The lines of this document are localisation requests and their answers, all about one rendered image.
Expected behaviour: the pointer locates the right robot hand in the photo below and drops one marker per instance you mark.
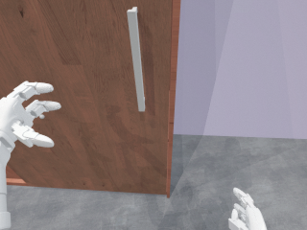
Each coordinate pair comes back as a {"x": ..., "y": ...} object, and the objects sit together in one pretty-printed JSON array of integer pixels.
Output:
[{"x": 251, "y": 218}]

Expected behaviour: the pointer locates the left robot hand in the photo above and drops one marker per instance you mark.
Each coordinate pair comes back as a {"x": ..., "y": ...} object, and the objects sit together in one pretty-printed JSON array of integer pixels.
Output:
[{"x": 12, "y": 110}]

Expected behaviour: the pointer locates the robot left forearm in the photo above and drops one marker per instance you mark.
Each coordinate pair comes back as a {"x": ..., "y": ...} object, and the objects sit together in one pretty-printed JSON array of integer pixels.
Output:
[{"x": 6, "y": 147}]

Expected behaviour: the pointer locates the handle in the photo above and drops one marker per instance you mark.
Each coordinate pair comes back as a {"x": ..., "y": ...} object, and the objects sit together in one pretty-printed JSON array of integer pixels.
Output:
[{"x": 136, "y": 57}]

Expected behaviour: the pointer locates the wardrobe door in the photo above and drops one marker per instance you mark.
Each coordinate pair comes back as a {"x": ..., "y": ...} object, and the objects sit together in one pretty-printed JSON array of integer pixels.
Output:
[
  {"x": 10, "y": 173},
  {"x": 102, "y": 142}
]

